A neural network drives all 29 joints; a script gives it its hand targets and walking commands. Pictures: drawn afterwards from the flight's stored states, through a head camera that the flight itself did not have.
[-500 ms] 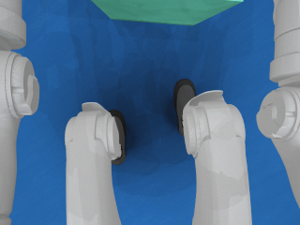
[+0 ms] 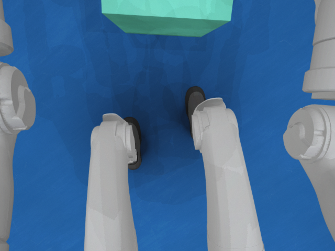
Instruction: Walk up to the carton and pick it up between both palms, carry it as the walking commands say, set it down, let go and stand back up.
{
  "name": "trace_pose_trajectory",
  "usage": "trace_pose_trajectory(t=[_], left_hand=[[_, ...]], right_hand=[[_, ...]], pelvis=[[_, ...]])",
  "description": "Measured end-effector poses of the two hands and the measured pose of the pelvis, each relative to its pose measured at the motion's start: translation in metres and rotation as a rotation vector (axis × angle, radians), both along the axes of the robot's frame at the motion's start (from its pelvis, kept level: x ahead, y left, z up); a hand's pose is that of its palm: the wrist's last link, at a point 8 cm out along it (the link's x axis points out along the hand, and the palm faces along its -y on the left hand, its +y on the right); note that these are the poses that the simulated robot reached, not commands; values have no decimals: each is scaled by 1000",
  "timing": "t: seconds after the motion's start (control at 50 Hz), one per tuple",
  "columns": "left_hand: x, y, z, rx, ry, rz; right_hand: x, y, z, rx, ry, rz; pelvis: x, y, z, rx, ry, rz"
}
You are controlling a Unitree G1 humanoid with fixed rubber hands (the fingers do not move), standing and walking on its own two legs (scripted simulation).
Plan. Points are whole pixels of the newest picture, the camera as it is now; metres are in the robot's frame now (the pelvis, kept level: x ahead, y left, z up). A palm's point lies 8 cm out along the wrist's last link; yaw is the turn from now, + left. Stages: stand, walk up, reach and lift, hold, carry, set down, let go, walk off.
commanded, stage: set down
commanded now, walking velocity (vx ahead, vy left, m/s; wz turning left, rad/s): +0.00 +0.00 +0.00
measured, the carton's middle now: out of the picture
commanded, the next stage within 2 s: let go in 0.54 s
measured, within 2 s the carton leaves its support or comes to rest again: neither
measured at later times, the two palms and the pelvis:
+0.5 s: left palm out of the picture +0.64 +0.15 +0.06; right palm out of the picture +0.54 -0.26 +0.03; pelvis +0.00 -0.01 +0.12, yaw +1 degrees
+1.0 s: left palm out of the picture +0.49 +0.17 +0.05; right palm out of the picture +0.44 -0.27 +0.07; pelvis +0.06 -0.02 +0.19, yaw +1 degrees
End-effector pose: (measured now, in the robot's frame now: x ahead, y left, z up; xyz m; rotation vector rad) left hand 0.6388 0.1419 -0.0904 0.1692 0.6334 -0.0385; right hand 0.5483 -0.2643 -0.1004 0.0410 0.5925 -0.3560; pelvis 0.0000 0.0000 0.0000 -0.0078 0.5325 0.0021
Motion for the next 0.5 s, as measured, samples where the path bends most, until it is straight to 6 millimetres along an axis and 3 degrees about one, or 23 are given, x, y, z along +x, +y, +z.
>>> trace_pose_trajectory(t=[0.08,0.22,0.36,0.44,0.5], left_hand=[[-8,-3,20,-2,16,-13],[-2,-11,72,-51,-27,-10],[-11,5,112,28,13,-7],[-5,9,145,-10,-30,13],[-3,9,154,-35,6,23]], right_hand=[[-6,-6,25,-15,-1,10],[-1,-2,81,-17,-9,36],[-6,0,101,43,-11,5],[-5,7,126,3,-17,46],[-4,5,134,-15,39,43]], pelvis=[[2,0,25,17,-13,-6],[-2,-4,59,20,-36,-8],[-1,-6,96,26,-48,-9],[0,-9,113,39,-57,-15],[3,-10,119,29,-25,-5]])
